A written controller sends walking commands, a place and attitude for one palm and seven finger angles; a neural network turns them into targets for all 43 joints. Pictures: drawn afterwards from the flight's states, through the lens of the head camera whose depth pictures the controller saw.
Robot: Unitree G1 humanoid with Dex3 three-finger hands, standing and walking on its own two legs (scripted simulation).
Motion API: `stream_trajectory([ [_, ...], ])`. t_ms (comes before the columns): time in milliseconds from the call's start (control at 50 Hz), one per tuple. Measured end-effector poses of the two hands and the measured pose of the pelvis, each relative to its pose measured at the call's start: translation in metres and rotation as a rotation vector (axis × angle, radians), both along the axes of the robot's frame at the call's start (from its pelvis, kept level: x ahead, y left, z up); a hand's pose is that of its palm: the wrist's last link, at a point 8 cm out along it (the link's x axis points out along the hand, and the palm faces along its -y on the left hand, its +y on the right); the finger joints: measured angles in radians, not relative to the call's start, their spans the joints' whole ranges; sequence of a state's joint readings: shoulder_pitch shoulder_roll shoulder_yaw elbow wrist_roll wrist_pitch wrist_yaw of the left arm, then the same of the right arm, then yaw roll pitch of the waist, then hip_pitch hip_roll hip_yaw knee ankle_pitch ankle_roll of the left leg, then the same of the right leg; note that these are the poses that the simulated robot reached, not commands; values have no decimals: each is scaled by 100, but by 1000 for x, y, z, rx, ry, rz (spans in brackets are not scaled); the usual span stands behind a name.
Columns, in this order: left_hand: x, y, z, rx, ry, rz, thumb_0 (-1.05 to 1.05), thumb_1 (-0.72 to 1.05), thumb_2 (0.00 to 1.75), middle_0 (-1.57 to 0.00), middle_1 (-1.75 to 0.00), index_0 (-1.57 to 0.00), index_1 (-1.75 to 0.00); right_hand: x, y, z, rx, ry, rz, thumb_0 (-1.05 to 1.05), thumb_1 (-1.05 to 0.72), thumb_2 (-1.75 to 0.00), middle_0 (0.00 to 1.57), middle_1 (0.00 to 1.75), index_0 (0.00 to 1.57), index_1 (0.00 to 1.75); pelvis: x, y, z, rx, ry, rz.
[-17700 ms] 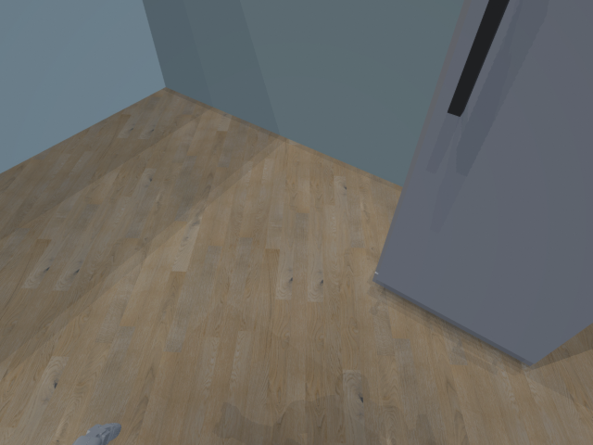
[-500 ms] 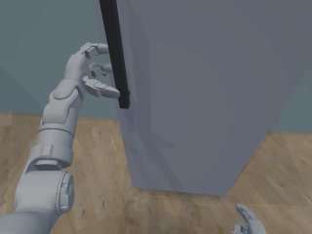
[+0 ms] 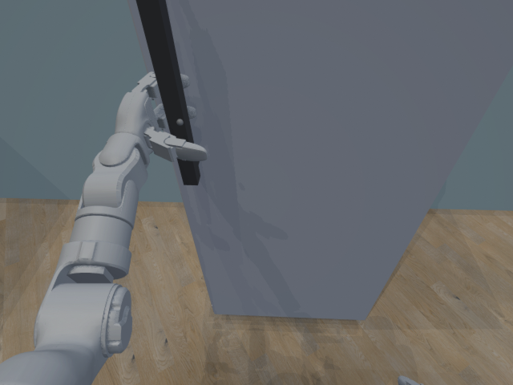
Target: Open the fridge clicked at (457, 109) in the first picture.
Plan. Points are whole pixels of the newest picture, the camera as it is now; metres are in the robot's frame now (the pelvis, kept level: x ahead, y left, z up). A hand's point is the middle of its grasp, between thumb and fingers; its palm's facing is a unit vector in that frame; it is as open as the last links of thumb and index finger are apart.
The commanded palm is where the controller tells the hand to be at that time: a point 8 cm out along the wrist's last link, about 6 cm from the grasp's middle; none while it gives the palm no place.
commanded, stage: slide the fingers in behind the handle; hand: left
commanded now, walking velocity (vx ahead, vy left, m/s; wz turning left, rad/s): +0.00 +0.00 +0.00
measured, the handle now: (175, 83) +0.48 +0.14 +0.26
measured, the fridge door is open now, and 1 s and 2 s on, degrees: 0 0 0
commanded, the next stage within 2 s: grip the handle and tug to test in 0.60 s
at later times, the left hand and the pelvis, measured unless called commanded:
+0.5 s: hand (182, 124) +0.42 +0.12 +0.22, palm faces -0.02 -1.00 +0.01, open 14.0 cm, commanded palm +0.40 +0.18 +0.22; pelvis +0.00 -0.01 +0.00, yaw +1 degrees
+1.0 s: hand (186, 125) +0.43 +0.12 +0.22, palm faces -0.02 -1.00 +0.01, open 11.8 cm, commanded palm +0.41 +0.17 +0.22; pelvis +0.00 -0.01 +0.00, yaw +1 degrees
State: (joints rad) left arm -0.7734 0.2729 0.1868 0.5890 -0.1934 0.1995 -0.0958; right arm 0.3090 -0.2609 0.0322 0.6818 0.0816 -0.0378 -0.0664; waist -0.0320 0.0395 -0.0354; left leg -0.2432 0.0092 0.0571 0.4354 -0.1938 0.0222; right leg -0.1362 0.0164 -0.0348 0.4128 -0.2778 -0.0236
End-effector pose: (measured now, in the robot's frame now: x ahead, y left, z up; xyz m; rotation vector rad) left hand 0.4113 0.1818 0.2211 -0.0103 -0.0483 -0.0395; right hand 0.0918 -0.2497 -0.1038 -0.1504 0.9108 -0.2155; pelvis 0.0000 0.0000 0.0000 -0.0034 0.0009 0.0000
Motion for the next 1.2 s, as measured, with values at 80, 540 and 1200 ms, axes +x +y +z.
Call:
stream_trajectory([
  [80, -3, -5, -2, -7, 23, -1, -1, -50, 30, -30, -120, -30, -120, 11, -2, 3, 4, -31, 7, 1, -90, -90, 20, 30, 20, 30, 1, -3, 0, 2, -4, 0],
  [540, -9, -5, -1, -3, 19, 20, -1, -50, 30, -30, -120, -29, -120, 47, -2, 10, 18, -86, 66, 1, -90, -90, 20, 30, 20, 30, 3, -15, 0, 7, -8, 18],
  [1200, 1, -11, -4, 13, 24, 26, 0, 27, 63, -38, -131, -36, -131, 29, 9, 3, 22, -43, 44, 1, -90, -90, 20, 30, 20, 30, 3, -3, 0, 2, -1, 11],
])
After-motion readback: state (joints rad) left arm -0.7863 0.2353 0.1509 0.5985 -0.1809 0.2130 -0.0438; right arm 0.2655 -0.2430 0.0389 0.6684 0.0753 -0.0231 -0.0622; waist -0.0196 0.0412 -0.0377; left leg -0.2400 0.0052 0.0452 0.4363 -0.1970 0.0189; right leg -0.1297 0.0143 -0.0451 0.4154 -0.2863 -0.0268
